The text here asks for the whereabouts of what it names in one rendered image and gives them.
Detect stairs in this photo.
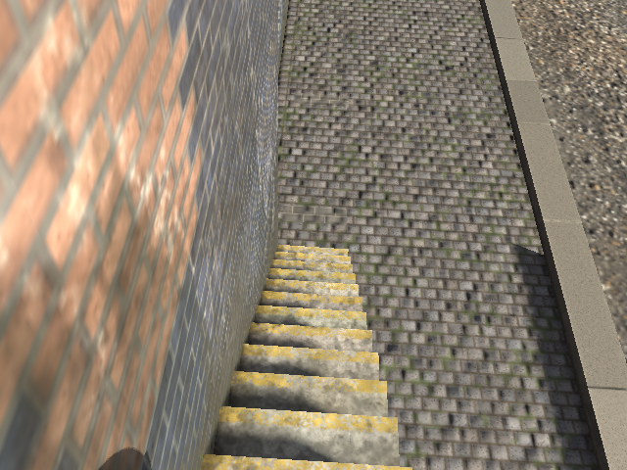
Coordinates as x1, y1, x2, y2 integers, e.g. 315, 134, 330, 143
201, 245, 412, 470

